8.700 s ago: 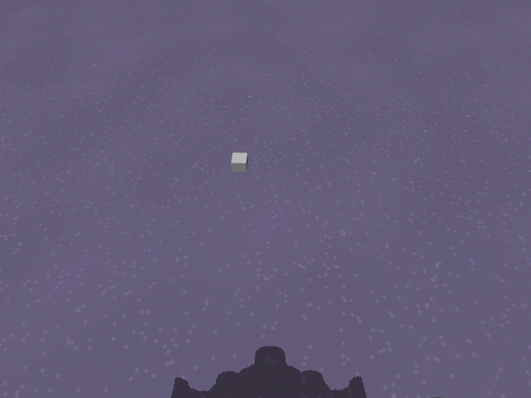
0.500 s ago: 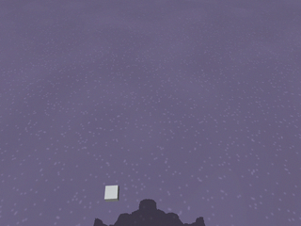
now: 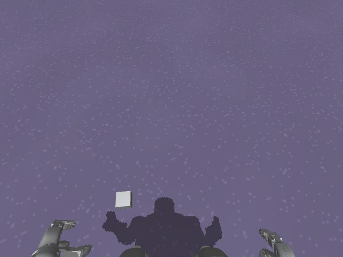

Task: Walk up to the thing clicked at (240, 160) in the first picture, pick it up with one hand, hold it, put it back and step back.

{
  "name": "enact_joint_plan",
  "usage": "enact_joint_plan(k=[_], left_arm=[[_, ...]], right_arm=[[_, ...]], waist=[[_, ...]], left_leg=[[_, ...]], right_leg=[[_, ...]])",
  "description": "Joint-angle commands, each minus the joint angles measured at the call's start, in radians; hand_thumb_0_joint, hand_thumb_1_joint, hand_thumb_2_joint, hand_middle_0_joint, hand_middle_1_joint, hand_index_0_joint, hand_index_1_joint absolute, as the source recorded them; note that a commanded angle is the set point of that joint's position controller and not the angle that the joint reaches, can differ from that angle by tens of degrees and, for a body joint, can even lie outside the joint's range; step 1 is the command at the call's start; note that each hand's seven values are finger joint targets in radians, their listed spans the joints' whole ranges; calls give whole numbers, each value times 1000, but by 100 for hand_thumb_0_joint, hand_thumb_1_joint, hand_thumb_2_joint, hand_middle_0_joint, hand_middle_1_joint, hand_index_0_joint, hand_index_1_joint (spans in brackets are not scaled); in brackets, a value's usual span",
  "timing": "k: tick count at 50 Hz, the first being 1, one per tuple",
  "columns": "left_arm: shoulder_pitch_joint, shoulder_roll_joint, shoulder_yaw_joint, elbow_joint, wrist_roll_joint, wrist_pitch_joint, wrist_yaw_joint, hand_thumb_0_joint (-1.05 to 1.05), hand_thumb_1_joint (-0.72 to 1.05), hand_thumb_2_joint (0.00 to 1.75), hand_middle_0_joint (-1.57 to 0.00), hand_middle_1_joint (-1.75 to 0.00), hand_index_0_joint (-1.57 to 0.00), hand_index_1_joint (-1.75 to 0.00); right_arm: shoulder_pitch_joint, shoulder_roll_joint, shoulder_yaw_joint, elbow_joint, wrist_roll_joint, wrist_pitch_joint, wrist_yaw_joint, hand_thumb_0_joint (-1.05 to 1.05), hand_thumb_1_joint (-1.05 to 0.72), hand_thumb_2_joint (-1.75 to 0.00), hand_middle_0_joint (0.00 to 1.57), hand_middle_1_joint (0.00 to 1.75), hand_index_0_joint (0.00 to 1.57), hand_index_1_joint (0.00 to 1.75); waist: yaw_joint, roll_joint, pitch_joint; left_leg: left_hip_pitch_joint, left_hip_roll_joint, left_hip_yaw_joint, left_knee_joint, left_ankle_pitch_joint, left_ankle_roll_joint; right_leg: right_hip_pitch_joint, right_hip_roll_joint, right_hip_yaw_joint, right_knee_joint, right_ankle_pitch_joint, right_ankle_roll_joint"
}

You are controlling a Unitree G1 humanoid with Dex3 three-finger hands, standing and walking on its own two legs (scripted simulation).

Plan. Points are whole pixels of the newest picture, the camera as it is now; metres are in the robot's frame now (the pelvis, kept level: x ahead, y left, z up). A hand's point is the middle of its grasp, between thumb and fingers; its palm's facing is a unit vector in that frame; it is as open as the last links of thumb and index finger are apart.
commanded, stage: rise first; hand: left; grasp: from above
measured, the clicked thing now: (124, 200) +0.41 +0.24 -0.72
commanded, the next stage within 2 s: none
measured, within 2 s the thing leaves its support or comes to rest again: neither
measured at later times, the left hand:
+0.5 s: hand out of the picture +0.13 +0.26 -0.21, palm faces -0.19 -0.85 -0.49, open 14.0 cm
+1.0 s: hand (94, 231) +0.22 +0.28 -0.39, palm faces -0.43 -0.46 -0.78, open 13.9 cm
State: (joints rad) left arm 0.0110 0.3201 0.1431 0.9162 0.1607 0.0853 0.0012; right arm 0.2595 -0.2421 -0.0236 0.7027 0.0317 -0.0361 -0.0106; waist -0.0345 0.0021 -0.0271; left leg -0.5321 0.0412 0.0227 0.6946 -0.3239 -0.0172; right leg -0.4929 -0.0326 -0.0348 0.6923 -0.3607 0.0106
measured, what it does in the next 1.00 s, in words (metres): lowers itself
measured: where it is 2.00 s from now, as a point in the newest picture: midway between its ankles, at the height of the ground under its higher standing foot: outside the picture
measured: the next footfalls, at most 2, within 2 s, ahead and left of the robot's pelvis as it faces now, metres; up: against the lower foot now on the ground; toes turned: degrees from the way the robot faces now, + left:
none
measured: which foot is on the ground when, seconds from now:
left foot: down 0.00-1.00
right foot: down 0.00-1.00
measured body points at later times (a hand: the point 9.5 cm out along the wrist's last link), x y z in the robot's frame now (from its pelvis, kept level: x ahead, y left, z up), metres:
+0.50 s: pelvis -0.01 +0.01 -0.08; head +0.10 +0.02 +0.36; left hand +0.14 +0.30 -0.18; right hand +0.18 -0.24 -0.16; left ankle +0.01 +0.13 -0.72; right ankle -0.01 -0.13 -0.72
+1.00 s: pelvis -0.06 +0.00 -0.24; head +0.13 +0.01 +0.17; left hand +0.24 +0.30 -0.34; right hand +0.13 -0.27 -0.36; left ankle +0.01 +0.13 -0.72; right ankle -0.01 -0.13 -0.72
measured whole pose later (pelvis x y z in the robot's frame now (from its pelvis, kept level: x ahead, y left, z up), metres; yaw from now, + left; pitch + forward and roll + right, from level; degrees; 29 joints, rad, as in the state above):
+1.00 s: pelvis -0.06 +0.00 -0.24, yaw -2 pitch +34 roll -3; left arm -0.19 0.45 0.10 0.69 0.70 -0.05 0.16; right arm 0.05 -0.29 -0.06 0.65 0.00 -0.18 0.03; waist -0.01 0.02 -0.18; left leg -1.76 0.06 -0.05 1.83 -0.66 -0.02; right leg -1.70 -0.03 -0.04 1.82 -0.71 0.00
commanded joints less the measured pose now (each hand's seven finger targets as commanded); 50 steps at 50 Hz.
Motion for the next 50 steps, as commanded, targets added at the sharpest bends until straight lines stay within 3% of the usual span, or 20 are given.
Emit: enact_joint_plan(k=[1,7,13,25,27,29,30,35,37,39,41,46,48,50], left_arm=[[7,182,56,-201,28,4,24,0,-49,96,-6,-106,-7,-105],[96,179,59,-352,67,14,23,0,-51,98,-5,-105,-5,-105],[206,168,49,-484,104,63,26,0,-50,98,-3,-104,-3,-104],[323,149,34,-647,159,101,40,0,-49,96,-3,-107,-3,-106],[287,170,39,-689,173,91,46,0,-46,94,-2,-107,-3,-106],[230,166,20,-644,199,78,51,0,-50,96,-3,-107,-3,-106],[207,182,30,-636,215,64,54,0,-48,94,-2,-108,-3,-107],[103,179,-5,-529,300,-27,70,0,-45,97,0,-104,0,-104],[47,220,14,-519,345,-65,88,0,-46,98,-1,-103,-1,-104],[3,252,17,-493,404,-98,116,0,-46,97,-3,-103,-3,-103],[-67,264,13,-459,451,-123,142,0,-45,97,-4,-102,-4,-102],[-235,360,44,-386,538,-155,188,0,-47,99,-4,-104,-3,-104],[-326,403,61,-335,571,-165,199,0,-47,98,-3,-106,-3,-105],[-401,412,47,-283,598,-179,197,0,-46,97,-3,-106,-4,-105]], right_arm=[[-8,-163,-75,-155,-9,-63,-12,0,-84,-89,20,30,20,30],[-19,-154,-80,-201,-15,-90,-17,0,-83,-88,20,30,20,30],[-26,-151,-82,-230,-19,-107,-14,0,-80,-88,20,30,20,30],[-77,-136,-72,-298,-24,-145,-6,0,-80,-87,20,30,20,30],[-81,-137,-72,-301,-23,-151,-4,0,-78,-87,20,30,20,30],[-94,-142,-69,-296,-22,-159,-3,0,-80,-88,20,30,20,30],[-100,-144,-68,-290,-20,-165,-1,0,-79,-87,20,30,20,30],[-114,-166,-77,-252,-24,-192,16,0,-73,-86,20,30,20,30],[-123,-171,-82,-242,-24,-200,18,0,-76,-87,20,30,20,30],[-130,-183,-86,-220,-22,-205,23,0,-78,-87,20,30,20,30],[-128,-189,-91,-203,-22,-203,27,0,-79,-87,20,30,20,30],[-122,-198,-105,-151,-28,-186,31,0,-78,-87,20,30,20,30],[-103,-201,-102,-125,-32,-177,35,0,-79,-88,20,30,20,30],[-97,-199,-105,-110,-38,-167,40,0,-79,-88,20,30,20,30]], waist=[[18,23,-238],[17,33,-290],[10,59,-338],[9,78,-353],[3,89,-387],[-23,74,-363],[-9,78,-367],[-14,84,-427],[-3,86,-475],[12,110,-538],[6,114,-583],[29,81,-682],[20,66,-714],[13,32,-721]], left_leg=[[48,-39,0,58,200,19],[-52,-29,-17,175,181,20],[-89,-15,-37,265,268,23],[-274,-19,-52,385,78,21],[-289,-18,-57,425,99,23],[-350,-14,-70,459,48,24],[-374,-16,-73,486,53,25],[-507,-16,-84,621,-22,20],[-562,-23,-75,671,-60,22],[-579,-20,-81,724,-21,17],[-624,-20,-75,790,-3,22],[-767,-25,-45,917,-55,31],[-837,-27,-32,986,-45,39],[-906,-25,-29,1035,-83,47]], right_leg=[[-33,38,-9,40,192,-25],[-141,34,-5,155,167,-24],[-219,37,-10,241,206,-23],[-385,41,-15,378,61,-28],[-420,40,-14,413,74,-27],[-492,45,-16,459,37,-29],[-534,42,-15,491,31,-31],[-726,40,-10,652,-38,-35],[-760,38,-2,694,-52,-33],[-829,39,-4,768,-34,-38],[-887,42,-4,813,-17,-38],[-943,50,3,883,-49,-36],[-946,53,8,915,-30,-31],[-964,54,8,935,-56,-27]])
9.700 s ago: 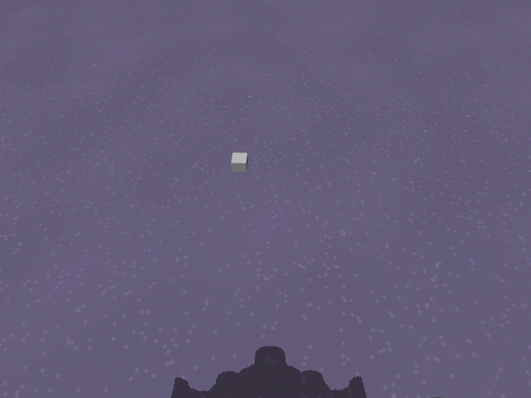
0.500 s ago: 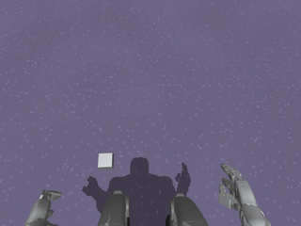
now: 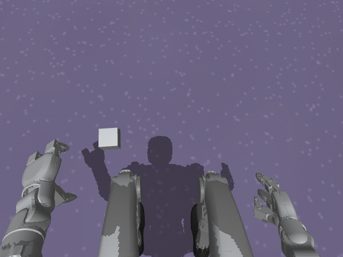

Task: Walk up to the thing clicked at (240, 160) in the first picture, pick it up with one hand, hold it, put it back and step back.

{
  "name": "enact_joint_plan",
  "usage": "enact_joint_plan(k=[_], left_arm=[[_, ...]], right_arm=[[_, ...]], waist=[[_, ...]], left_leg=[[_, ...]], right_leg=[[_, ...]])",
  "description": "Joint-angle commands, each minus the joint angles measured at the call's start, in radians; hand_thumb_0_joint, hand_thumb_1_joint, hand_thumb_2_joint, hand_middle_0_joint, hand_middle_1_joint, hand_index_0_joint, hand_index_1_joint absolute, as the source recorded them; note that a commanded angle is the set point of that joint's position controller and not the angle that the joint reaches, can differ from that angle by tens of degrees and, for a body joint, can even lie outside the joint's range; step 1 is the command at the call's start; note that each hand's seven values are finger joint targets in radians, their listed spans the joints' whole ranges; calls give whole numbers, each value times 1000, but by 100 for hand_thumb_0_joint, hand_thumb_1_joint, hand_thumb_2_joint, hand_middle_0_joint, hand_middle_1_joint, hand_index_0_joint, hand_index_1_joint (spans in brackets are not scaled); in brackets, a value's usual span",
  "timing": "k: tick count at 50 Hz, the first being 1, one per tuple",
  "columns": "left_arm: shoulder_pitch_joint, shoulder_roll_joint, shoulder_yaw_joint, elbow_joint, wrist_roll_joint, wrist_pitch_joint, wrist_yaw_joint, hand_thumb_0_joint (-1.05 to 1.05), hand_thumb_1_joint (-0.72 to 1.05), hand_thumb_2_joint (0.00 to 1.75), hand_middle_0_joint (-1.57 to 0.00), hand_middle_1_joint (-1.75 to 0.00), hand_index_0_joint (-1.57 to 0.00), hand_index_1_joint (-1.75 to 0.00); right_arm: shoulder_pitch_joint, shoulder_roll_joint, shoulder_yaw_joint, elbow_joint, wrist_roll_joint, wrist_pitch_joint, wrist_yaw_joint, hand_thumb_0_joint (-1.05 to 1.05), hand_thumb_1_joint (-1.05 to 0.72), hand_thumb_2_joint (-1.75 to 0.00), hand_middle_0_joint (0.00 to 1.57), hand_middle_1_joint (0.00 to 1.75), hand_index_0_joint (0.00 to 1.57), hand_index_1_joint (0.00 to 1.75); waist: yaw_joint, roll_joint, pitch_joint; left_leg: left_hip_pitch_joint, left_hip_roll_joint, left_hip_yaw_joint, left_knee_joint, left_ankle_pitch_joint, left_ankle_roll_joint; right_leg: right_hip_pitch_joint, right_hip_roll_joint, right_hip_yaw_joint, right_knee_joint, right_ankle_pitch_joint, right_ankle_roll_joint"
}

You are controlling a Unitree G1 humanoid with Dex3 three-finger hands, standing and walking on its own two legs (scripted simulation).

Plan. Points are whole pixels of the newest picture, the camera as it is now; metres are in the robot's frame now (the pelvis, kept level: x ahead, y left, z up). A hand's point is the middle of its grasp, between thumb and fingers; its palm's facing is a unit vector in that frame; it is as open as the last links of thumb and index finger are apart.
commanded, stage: rise first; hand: left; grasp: from above
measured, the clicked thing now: (109, 139) +0.46 +0.26 -0.48
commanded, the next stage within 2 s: none
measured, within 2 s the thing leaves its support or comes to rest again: neither
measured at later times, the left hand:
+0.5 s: hand (77, 154) +0.36 +0.30 -0.26, palm faces -0.47 -0.15 -0.87, open 13.9 cm
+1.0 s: hand (85, 146) +0.40 +0.30 -0.31, palm faces -0.44 -0.04 -0.90, open 14.0 cm
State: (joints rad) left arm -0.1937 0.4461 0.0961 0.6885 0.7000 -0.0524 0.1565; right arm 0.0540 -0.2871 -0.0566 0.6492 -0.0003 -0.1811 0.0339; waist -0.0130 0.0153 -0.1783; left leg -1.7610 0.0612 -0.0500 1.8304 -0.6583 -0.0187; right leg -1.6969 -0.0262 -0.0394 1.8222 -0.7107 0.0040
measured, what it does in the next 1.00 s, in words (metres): lowers itself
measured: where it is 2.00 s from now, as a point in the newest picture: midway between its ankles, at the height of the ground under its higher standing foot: (168, 239)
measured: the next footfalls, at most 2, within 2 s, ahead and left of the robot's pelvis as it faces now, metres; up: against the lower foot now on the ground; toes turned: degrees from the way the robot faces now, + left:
none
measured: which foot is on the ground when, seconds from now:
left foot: down 0.00-1.00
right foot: down 0.00-1.00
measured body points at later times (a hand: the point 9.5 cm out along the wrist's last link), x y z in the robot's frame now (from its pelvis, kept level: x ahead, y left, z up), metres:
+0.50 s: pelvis -0.04 +0.01 -0.11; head +0.18 +0.04 +0.28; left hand +0.38 +0.31 -0.21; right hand +0.04 -0.28 -0.24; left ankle +0.06 +0.13 -0.48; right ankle +0.05 -0.13 -0.48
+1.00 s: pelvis -0.04 +0.01 -0.16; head +0.19 +0.05 +0.23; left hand +0.42 +0.30 -0.26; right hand +0.04 -0.27 -0.28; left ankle +0.06 +0.13 -0.48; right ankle +0.05 -0.13 -0.48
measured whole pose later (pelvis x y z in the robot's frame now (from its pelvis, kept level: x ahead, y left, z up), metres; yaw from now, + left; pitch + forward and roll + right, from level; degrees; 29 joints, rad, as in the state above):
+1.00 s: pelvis -0.04 +0.01 -0.16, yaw -5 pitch +33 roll -6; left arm -0.81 0.69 0.11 1.31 1.24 -0.25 0.38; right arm 0.10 -0.26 -0.01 0.77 -0.12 -0.05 0.12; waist -0.13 -0.02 -0.08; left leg -2.27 0.06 -0.13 2.33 -0.64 0.00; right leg -2.18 0.00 -0.07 2.28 -0.69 0.02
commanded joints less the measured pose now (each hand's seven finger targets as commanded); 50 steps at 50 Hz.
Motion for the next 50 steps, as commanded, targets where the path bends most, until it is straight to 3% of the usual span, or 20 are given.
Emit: enact_joint_plan(k=[1,6,8,9,10,12,15,16,17,18,19,20,24,31,33,37,40,44,47,50], left_arm=[[-211,293,91,-26,72,-48,38,0,-47,98,-3,-107,-4,-106],[-339,355,100,60,146,-88,30,0,-50,100,-3,-107,-3,-106],[-372,350,85,122,176,-101,30,0,-48,98,-3,-107,-4,-105],[-460,376,86,34,185,-118,32,0,-48,99,-3,-107,-4,-106],[-430,365,80,147,205,-115,35,0,-49,99,-3,-106,-4,-105],[-454,404,99,167,231,-129,50,0,-48,98,-3,-106,-5,-104],[-593,445,105,87,273,-160,76,0,-47,97,-3,-105,-5,-103],[-525,420,91,240,293,-153,81,0,-48,97,-4,-104,-5,-102],[-618,432,89,133,298,-170,92,0,-48,98,-4,-104,-5,-102],[-587,440,91,235,321,-167,98,0,-49,98,-4,-104,-5,-102],[-636,444,86,191,324,-175,109,0,-49,98,-4,-102,-5,-101],[-618,445,86,263,344,-170,115,0,-48,97,-4,-103,-6,-101],[-705,442,56,278,382,-183,137,0,-49,97,-5,-101,-6,-99],[-760,492,62,387,459,-190,171,0,-49,96,-6,-101,-8,-99],[-809,480,49,331,468,-198,180,0,-50,96,-6,-100,-8,-98],[-796,505,66,444,504,-200,205,0,-50,95,-6,-101,-8,-99],[-843,501,58,424,527,-208,227,0,-50,95,-6,-101,-8,-98],[-858,500,60,465,534,-206,250,0,-50,95,-6,-101,-8,-99],[-881,504,63,492,526,-197,260,0,-50,95,-6,-101,-8,-99],[-903,507,63,495,530,-190,267,0,-51,95,-6,-102,-8,-100]], right_arm=[[117,-153,-73,-48,-7,-18,-1,0,-80,-88,20,30,20,30],[147,-165,-84,-17,-18,13,6,0,-82,-88,20,30,20,30],[178,-162,-83,23,-24,29,10,0,-82,-88,20,30,20,30],[160,-167,-87,-7,-23,31,11,0,-82,-88,20,30,20,30],[197,-159,-82,35,-27,42,14,0,-82,-88,20,30,20,30],[190,-160,-74,34,-30,57,17,0,-83,-88,20,30,20,30],[179,-176,-82,11,-35,78,19,0,-83,-89,20,30,20,30],[202,-176,-72,50,-38,88,21,0,-84,-89,20,30,20,30],[181,-181,-77,17,-38,91,23,0,-84,-89,20,30,20,30],[207,-181,-72,52,-44,99,23,0,-85,-89,20,30,20,30],[192,-182,-70,31,-45,103,26,0,-85,-89,20,30,20,30],[213,-187,-69,56,-50,109,26,0,-86,-89,20,30,20,30],[216,-188,-63,57,-63,121,35,0,-87,-90,20,30,20,30],[232,-193,-51,88,-83,132,45,0,-89,-90,20,30,20,30],[215,-200,-53,69,-89,129,50,0,-90,-90,20,30,20,30],[234,-197,-46,102,-101,135,57,0,-90,-90,20,30,20,30],[237,-194,-42,102,-111,136,62,0,-90,-90,20,30,20,30],[227,-195,-39,97,-117,130,65,0,-91,-90,20,30,20,30],[232,-194,-37,102,-126,124,67,0,-90,-90,20,30,20,30],[226,-196,-35,104,-128,118,67,0,-90,-90,20,30,20,30]], waist=[[-2,11,-573],[7,29,-620],[-7,31,-605],[-9,50,-635],[-20,52,-596],[-15,49,-579],[-18,122,-614],[-35,103,-539],[-39,118,-564],[-43,120,-536],[-44,127,-551],[-52,125,-530],[-69,149,-541],[-81,169,-535],[-78,208,-562],[-94,178,-531],[-102,183,-552],[-106,172,-564],[-116,143,-536],[-108,208,-556]], left_leg=[[292,-46,47,-85,240,49],[232,-40,48,-19,191,44],[217,-37,37,-2,161,46],[215,-36,36,10,169,46],[186,-36,34,20,143,47],[164,-35,27,30,121,48],[189,-35,18,45,114,41],[150,-34,10,51,71,43],[155,-34,3,52,73,41],[134,-36,3,63,61,41],[142,-35,0,69,65,41],[137,-34,-6,73,47,41],[125,-36,0,108,62,39],[88,-38,1,163,60,40],[120,-36,-4,166,87,35],[64,-37,3,204,83,40],[53,-38,12,229,107,43],[37,-39,21,260,134,45],[0,-37,17,264,89,50],[36,-34,9,258,84,41]], right_leg=[[239,48,13,-186,281,-20],[176,54,-4,-116,223,-26],[119,58,-20,-87,196,-29],[124,58,-23,-72,205,-30],[90,59,-26,-62,182,-31],[61,61,-36,-39,153,-34],[-5,63,-50,5,146,-41],[-51,63,-57,15,110,-40],[-62,64,-63,28,115,-43],[-79,63,-63,38,106,-42],[-91,62,-69,47,109,-43],[-119,62,-72,54,95,-43],[-144,61,-77,83,112,-45],[-198,60,-83,130,115,-45],[-206,56,-88,151,144,-46],[-218,62,-92,168,142,-44],[-213,63,-91,176,160,-42],[-204,68,-89,188,189,-39],[-218,65,-93,184,147,-37],[-248,65,-98,210,148,-42]])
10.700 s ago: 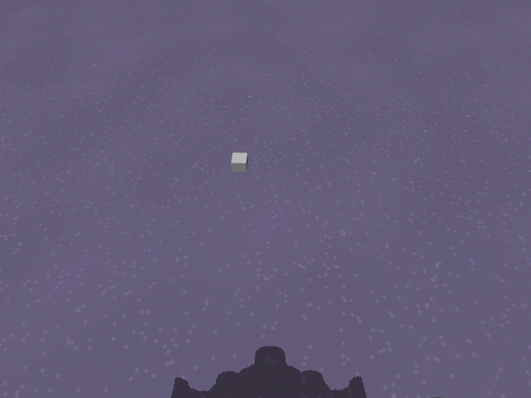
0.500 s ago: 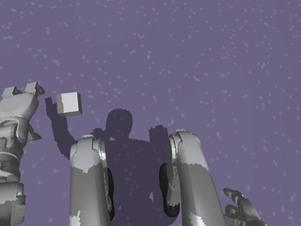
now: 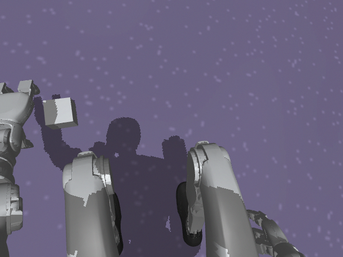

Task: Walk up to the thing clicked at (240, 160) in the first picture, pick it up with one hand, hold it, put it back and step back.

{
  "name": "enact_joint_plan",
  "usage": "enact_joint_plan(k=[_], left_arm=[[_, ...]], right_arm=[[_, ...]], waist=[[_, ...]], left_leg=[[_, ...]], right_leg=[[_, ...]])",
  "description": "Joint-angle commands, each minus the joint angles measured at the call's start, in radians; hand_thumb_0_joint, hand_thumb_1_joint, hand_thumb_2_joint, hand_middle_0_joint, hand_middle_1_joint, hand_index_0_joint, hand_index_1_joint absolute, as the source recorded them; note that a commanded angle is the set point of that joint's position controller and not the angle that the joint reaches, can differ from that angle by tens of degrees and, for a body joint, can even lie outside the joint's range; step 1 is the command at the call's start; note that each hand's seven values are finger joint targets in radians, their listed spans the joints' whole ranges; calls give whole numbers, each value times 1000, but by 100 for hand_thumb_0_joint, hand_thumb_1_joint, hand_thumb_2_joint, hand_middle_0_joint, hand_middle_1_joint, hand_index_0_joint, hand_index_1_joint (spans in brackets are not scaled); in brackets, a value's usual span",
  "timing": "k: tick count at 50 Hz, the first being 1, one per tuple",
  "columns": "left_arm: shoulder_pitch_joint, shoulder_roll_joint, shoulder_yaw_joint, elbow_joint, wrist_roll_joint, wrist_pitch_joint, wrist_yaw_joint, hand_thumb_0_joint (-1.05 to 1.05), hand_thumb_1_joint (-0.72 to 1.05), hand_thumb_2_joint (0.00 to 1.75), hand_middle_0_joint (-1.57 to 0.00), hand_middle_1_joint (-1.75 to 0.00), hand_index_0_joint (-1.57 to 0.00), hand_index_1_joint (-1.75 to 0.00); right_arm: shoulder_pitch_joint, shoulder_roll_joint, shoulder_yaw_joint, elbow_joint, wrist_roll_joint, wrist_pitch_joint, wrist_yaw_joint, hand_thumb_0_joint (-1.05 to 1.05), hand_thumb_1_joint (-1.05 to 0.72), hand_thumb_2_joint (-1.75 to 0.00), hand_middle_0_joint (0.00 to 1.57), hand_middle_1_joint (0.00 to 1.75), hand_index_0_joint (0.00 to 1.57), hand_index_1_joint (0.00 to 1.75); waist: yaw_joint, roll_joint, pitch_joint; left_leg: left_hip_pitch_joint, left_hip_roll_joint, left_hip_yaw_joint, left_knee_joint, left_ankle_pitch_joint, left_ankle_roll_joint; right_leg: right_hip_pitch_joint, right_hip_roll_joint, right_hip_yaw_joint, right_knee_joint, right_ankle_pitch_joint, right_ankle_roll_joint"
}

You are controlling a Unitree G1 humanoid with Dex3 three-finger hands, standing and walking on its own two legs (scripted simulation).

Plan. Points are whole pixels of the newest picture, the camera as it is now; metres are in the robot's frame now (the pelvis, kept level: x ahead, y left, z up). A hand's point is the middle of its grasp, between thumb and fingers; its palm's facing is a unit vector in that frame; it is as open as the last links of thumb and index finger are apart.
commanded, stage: rise first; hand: left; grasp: from above
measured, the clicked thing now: (61, 113) +0.48 +0.29 -0.32
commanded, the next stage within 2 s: none
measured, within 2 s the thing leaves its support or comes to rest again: neither
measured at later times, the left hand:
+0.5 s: hand (31, 118) +0.42 +0.32 -0.18, palm faces -0.44 -0.11 -0.89, open 14.1 cm
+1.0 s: hand (30, 118) +0.43 +0.33 -0.19, palm faces -0.45 -0.10 -0.89, open 14.2 cm
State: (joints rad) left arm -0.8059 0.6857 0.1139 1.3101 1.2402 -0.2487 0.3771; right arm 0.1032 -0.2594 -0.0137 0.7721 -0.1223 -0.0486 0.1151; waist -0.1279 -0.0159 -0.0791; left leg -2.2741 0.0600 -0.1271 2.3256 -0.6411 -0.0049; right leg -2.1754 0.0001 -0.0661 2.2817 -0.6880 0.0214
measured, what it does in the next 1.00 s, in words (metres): stands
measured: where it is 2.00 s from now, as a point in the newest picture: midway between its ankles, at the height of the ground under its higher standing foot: (152, 229)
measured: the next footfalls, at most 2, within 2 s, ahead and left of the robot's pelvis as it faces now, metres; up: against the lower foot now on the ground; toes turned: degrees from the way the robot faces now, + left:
none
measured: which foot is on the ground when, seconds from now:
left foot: down 0.00-1.00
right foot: down 0.00-1.00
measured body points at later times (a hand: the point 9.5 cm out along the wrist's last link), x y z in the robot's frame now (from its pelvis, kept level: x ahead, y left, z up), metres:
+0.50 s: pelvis +0.01 +0.00 -0.01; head +0.24 +0.06 +0.37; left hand +0.44 +0.32 -0.13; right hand +0.08 -0.27 -0.13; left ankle +0.09 +0.13 -0.32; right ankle +0.10 -0.12 -0.32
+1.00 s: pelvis +0.01 +0.00 -0.02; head +0.24 +0.07 +0.36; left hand +0.45 +0.33 -0.14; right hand +0.08 -0.27 -0.13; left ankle +0.09 +0.13 -0.32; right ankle +0.10 -0.12 -0.32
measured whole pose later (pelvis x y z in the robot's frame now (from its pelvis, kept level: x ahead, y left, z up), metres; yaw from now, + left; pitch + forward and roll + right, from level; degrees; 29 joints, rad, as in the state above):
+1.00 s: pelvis +0.01 +0.00 -0.02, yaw -1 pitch +33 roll -8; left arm -0.86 0.74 0.15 1.41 1.23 -0.22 0.40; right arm 0.12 -0.27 0.04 0.78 -0.14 -0.07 0.14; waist -0.18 -0.03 -0.04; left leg -2.33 0.06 -0.16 2.41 -0.66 -0.01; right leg -2.22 0.01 -0.08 2.35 -0.70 0.03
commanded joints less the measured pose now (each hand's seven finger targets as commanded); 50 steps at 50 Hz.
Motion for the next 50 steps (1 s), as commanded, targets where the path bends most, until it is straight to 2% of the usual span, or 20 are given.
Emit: enact_joint_plan(k=[1,3,4,5,8,11,13,16,17,18,24,27,29,32,35,39,42,45,48,50], left_arm=[[-277,247,34,-106,-10,12,48,0,-52,97,-7,-101,-8,-99],[-291,252,45,-111,-16,19,54,0,-52,96,-6,-102,-8,-100],[-292,267,49,-113,-17,22,58,0,-51,95,-6,-102,-8,-100],[-303,279,61,-114,-18,26,62,0,-52,96,-6,-102,-7,-100],[-305,256,50,-96,-27,38,62,0,-52,96,-6,-103,-8,-101],[-285,270,64,-78,-31,49,66,0,-52,95,-6,-103,-8,-101],[-294,265,67,-78,-33,56,67,0,-52,95,-6,-102,-8,-101],[-298,259,62,-79,-35,64,67,0,-52,96,-6,-102,-7,-101],[-301,257,60,-62,-37,66,68,0,-52,95,-6,-103,-8,-101],[-292,254,61,-60,-42,68,69,0,-52,96,-6,-103,-7,-101],[-324,253,54,-49,-50,81,67,0,-53,97,-6,-102,-7,-100],[-307,259,58,-33,-48,80,68,0,-61,107,-5,-102,-3,-103],[-307,284,70,-36,-45,80,70,0,-54,99,-6,-105,-7,-104],[-323,267,49,-15,-42,75,63,0,-55,100,-6,-104,-7,-103],[-324,309,73,-31,-39,61,62,0,-55,101,-6,-104,-7,-103],[-331,296,54,-19,-35,46,58,0,-56,101,-6,-103,-7,-103],[-310,316,65,-29,-27,38,58,0,-56,101,-6,-104,-7,-103],[-326,305,53,-22,-24,34,58,0,-57,103,-6,-102,-6,-102],[-326,331,63,-46,-20,25,61,0,-57,102,-6,-102,-6,-102],[-320,322,65,-35,-19,24,60,0,-57,103,-6,-101,-6,-101]], right_arm=[[182,-220,-78,-16,-6,-15,-14,0,-91,-90,20,30,20,30],[188,-222,-74,-13,-8,-16,-11,0,-90,-90,20,30,20,30],[184,-218,-71,-13,-7,-17,-10,0,-91,-90,20,30,20,30],[191,-223,-73,-11,-8,-18,-10,0,-91,-90,20,30,20,30],[193,-219,-70,-12,-11,-20,-7,0,-91,-90,20,30,20,30],[195,-215,-68,-4,-10,-22,-7,0,-91,-90,20,30,20,30],[207,-221,-66,-7,-12,-23,-3,0,-91,-90,20,30,20,30],[208,-215,-64,-5,-9,-22,-3,0,-91,-90,20,30,20,30],[211,-221,-62,-3,-11,-22,-1,0,-91,-90,20,30,20,30],[204,-216,-60,-4,-9,-22,-2,0,-91,-90,20,30,20,30],[213,-232,-56,-1,-10,-27,4,0,-91,-90,20,30,20,30],[211,-227,-48,0,-9,-28,6,0,-91,-90,20,30,20,30],[208,-229,-45,3,-10,-28,8,0,-91,-90,20,30,20,30],[207,-233,-41,-3,-13,-30,11,0,-91,-91,20,30,20,30],[210,-238,-38,-6,-14,-29,11,0,-91,-90,20,30,20,30],[203,-240,-30,-7,-20,-31,12,0,-91,-90,20,30,20,30],[199,-244,-30,-6,-20,-27,11,0,-91,-90,20,30,20,30],[201,-249,-26,-6,-23,-26,11,0,-91,-90,20,30,20,30],[199,-250,-28,-3,-24,-26,10,0,-91,-90,20,30,20,30],[202,-253,-26,-7,-27,-26,12,0,-91,-90,20,30,20,30]], waist=[[-1,219,-646],[-10,224,-658],[4,234,-664],[-3,225,-677],[-13,215,-656],[1,210,-659],[-19,216,-666],[-13,229,-686],[-26,222,-664],[-16,213,-657],[-35,234,-652],[-30,227,-651],[-21,245,-659],[-46,232,-604],[-36,214,-628],[-53,217,-602],[-30,255,-634],[-51,232,-613],[-36,269,-639],[-50,263,-610]], left_leg=[[546,-33,84,-236,72,27],[542,-34,82,-227,94,28],[537,-34,92,-220,111,29],[535,-32,92,-208,120,31],[508,-31,97,-200,117,35],[502,-31,100,-198,120,35],[514,-30,94,-192,129,33],[533,-29,91,-192,152,31],[503,-29,92,-187,140,33],[491,-31,97,-189,134,35],[520,-24,84,-187,130,30],[501,-29,88,-180,136,32],[500,-30,90,-178,140,30],[467,-30,89,-172,112,33],[453,-32,91,-162,105,36],[434,-32,87,-155,85,35],[472,-34,84,-163,101,29],[460,-33,80,-150,104,31],[487,-30,80,-144,121,27],[477,-32,74,-148,116,26]], right_leg=[[232,40,-73,-249,131,-60],[238,40,-75,-239,156,-58],[253,42,-69,-243,171,-58],[258,41,-70,-238,182,-56],[260,42,-66,-244,187,-53],[274,43,-64,-241,188,-54],[272,41,-70,-232,198,-53],[275,45,-70,-225,222,-56],[275,44,-72,-226,214,-53],[276,46,-68,-233,209,-53],[251,42,-78,-215,207,-56],[265,47,-77,-215,213,-56],[269,47,-76,-207,217,-58],[245,46,-78,-210,194,-56],[268,47,-77,-213,182,-52],[252,49,-83,-208,164,-52],[245,49,-87,-191,173,-57],[236,49,-91,-191,182,-53],[236,47,-90,-179,195,-54],[222,45,-96,-172,190,-53]])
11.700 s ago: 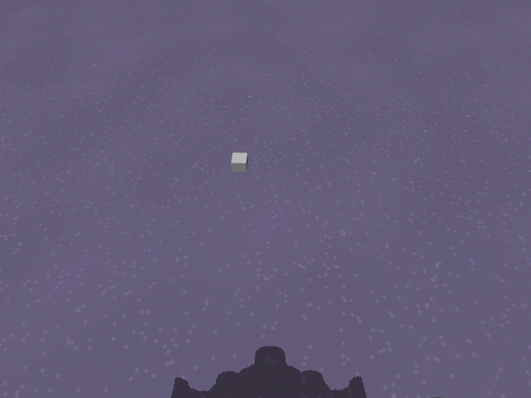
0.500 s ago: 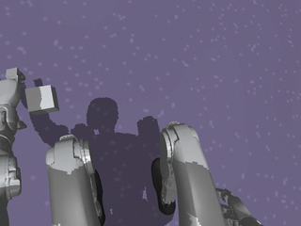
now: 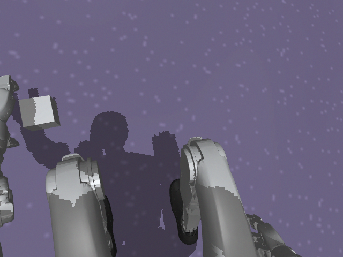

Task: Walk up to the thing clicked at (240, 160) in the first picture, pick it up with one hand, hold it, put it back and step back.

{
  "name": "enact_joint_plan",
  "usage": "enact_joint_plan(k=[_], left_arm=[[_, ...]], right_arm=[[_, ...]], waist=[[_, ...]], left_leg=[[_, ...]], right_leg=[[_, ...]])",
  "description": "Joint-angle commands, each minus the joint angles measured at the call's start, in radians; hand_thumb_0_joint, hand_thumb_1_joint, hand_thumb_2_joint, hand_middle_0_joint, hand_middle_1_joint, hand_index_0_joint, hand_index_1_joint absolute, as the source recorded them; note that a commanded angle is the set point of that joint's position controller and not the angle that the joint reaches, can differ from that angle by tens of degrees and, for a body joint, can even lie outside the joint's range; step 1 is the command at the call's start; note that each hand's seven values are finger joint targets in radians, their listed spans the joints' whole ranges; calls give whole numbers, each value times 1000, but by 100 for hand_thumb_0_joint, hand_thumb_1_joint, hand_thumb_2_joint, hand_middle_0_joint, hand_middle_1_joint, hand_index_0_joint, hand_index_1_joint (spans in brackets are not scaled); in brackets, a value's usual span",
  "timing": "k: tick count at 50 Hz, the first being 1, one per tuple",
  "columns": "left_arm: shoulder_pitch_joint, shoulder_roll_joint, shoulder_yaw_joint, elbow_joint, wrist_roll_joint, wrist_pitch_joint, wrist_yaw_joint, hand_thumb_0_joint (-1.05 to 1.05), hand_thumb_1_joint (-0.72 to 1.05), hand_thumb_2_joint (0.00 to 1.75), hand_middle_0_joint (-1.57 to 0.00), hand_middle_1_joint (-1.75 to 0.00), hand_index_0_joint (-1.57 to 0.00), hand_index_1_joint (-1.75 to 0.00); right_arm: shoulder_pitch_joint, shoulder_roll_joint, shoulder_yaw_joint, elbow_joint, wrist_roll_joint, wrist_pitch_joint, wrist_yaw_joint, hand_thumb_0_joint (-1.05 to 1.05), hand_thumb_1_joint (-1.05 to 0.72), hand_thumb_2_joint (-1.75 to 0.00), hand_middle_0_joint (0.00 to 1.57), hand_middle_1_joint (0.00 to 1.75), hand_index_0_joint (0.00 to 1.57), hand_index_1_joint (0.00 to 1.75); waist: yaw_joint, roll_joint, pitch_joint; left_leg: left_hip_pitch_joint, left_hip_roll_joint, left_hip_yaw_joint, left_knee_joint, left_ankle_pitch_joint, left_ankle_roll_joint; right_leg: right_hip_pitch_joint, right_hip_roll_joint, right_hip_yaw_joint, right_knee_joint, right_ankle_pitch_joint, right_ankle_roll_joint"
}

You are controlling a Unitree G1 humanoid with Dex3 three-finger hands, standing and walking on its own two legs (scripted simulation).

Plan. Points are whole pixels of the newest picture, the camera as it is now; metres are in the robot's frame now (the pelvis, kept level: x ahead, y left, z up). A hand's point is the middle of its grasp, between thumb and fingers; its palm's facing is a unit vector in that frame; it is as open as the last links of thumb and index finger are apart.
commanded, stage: rise first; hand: left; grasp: from above
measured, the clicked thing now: (40, 113) +0.46 +0.30 -0.30
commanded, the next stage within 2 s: none
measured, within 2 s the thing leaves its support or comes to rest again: neither
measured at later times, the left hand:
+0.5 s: hand out of the picture +0.42 +0.34 -0.16, palm faces -0.44 -0.09 -0.89, open 14.3 cm
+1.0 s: hand out of the picture +0.42 +0.34 -0.16, palm faces -0.45 -0.09 -0.89, open 14.4 cm
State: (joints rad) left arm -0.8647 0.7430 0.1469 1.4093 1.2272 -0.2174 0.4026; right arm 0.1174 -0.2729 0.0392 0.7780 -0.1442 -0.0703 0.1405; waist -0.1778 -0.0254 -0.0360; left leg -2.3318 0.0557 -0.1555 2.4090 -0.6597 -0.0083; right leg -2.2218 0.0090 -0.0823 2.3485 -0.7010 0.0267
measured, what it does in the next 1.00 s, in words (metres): stands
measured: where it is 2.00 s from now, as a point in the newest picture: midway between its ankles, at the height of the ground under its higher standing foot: (146, 230)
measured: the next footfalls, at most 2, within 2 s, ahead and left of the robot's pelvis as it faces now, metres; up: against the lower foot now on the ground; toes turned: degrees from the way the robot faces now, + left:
none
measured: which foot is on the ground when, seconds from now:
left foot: down 0.00-1.00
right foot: down 0.00-1.00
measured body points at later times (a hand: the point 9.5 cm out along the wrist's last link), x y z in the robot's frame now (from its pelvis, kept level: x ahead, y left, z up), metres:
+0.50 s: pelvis +0.00 +0.00 +0.00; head +0.23 +0.08 +0.38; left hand +0.44 +0.35 -0.11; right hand +0.08 -0.27 -0.11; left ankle +0.08 +0.13 -0.29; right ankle +0.10 -0.12 -0.29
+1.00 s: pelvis +0.00 +0.00 +0.00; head +0.23 +0.08 +0.39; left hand +0.44 +0.34 -0.10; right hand +0.08 -0.27 -0.10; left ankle +0.08 +0.13 -0.29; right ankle +0.10 -0.12 -0.29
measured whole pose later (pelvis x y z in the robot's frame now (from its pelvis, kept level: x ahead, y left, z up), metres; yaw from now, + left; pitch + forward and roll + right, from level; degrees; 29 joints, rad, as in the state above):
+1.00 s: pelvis +0.00 +0.00 +0.00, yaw +0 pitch +32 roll -8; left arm -0.87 0.78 0.12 1.39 1.25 -0.25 0.37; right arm 0.12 -0.27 0.05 0.76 -0.14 -0.05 0.14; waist -0.18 -0.02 -0.05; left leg -2.32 0.05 -0.16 2.39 -0.65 0.00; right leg -2.21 0.01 -0.09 2.33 -0.70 0.03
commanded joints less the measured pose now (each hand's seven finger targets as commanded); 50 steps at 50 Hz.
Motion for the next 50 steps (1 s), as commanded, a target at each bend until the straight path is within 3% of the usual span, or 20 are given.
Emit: enact_joint_plan(k=[1,3,7,9,14,16,21,25,28,31,36,39,44,47,48,50], left_arm=[[-266,274,24,-138,-3,-12,33,0,-58,103,-6,-102,-6,-102],[-279,296,42,-156,2,-20,37,0,-58,103,-6,-101,-6,-101],[-276,290,29,-134,9,-23,36,0,-58,103,-6,-101,-6,-102],[-261,306,46,-137,7,-26,36,0,-59,104,-6,-100,-5,-101],[-284,319,39,-161,12,-37,23,0,-59,105,-6,-100,-5,-101],[-271,297,20,-146,11,-37,18,0,-59,105,-6,-100,-5,-101],[-266,316,36,-165,9,-44,8,0,-60,106,-6,-99,-4,-100],[-255,289,17,-150,8,-46,8,0,-60,106,-7,-99,-5,-101],[-262,323,43,-181,7,-49,13,0,-60,106,-7,-98,-5,-100],[-287,301,22,-177,13,-47,16,0,-60,107,-7,-99,-5,-101],[-278,327,47,-166,12,-39,23,0,-61,107,-7,-98,-4,-100],[-282,303,20,-158,12,-33,15,0,-61,107,-7,-99,-5,-101],[-269,289,17,-156,8,-33,4,0,-60,106,-7,-98,-5,-100],[-282,270,-10,-142,9,-35,-2,0,-60,107,-7,-98,-5,-100],[-293,311,15,-168,10,-41,1,0,-60,107,-7,-98,-5,-100],[-271,307,21,-158,11,-43,4,0,-59,106,-8,-97,-5,-99]], right_arm=[[180,-236,-76,-11,-3,-2,-13,0,-91,-90,20,30,20,30],[179,-241,-79,-11,-1,1,-15,0,-91,-90,20,30,20,30],[179,-239,-76,-15,-5,3,-13,0,-91,-90,20,30,20,30],[183,-241,-74,-15,-9,2,-13,0,-91,-90,20,30,20,30],[175,-243,-73,-19,-7,8,-14,0,-91,-90,20,30,20,30],[178,-240,-73,-19,-10,8,-13,0,-91,-90,20,30,20,30],[180,-246,-77,-26,-4,16,-13,0,-90,-90,20,30,20,30],[182,-240,-72,-27,-6,19,-13,0,-90,-90,20,30,20,30],[181,-240,-75,-25,-2,21,-16,0,-90,-90,20,30,20,30],[178,-240,-74,-26,-5,22,-16,0,-90,-90,20,30,20,30],[181,-240,-72,-25,-4,19,-17,0,-90,-90,20,30,20,30],[183,-236,-73,-23,-3,17,-18,0,-91,-90,20,30,20,30],[185,-239,-77,-27,1,17,-18,0,-90,-90,20,30,20,30],[182,-239,-71,-26,0,13,-17,0,-90,-90,20,30,20,30],[181,-243,-72,-24,3,14,-19,0,-90,-90,20,30,20,30],[184,-241,-72,-27,1,11,-17,0,-90,-90,20,30,20,30]], waist=[[9,283,-658],[14,294,-685],[-1,272,-655],[5,277,-660],[6,290,-682],[1,292,-639],[10,283,-677],[0,279,-653],[18,283,-688],[2,275,-677],[13,279,-668],[4,273,-666],[7,278,-672],[-12,268,-626],[7,290,-658],[12,292,-652]], left_leg=[[527,-28,106,-230,129,30],[549,-29,100,-231,138,27],[527,-28,104,-215,136,31],[522,-30,108,-209,148,32],[539,-31,98,-221,134,29],[514,-32,105,-221,120,30],[547,-31,92,-230,145,27],[526,-33,104,-222,151,32],[542,-32,105,-226,161,31],[537,-30,100,-225,157,33],[538,-31,103,-239,146,31],[525,-33,107,-238,132,34],[543,-34,100,-255,128,30],[534,-33,94,-253,111,30],[546,-34,96,-256,122,27],[556,-32,97,-255,132,25]], right_leg=[[268,40,-78,-242,199,-61],[261,38,-82,-229,203,-62],[259,41,-80,-237,205,-59],[280,37,-75,-236,217,-56],[264,39,-83,-232,199,-59],[259,40,-79,-240,189,-59],[263,38,-87,-230,207,-59],[282,39,-79,-250,220,-55],[291,39,-77,-248,225,-56],[281,41,-79,-253,227,-56],[287,39,-77,-257,211,-58],[290,40,-71,-269,201,-57],[284,39,-79,-266,197,-59],[256,38,-82,-264,184,-60],[264,38,-79,-259,190,-61],[266,34,-80,-252,197,-60]])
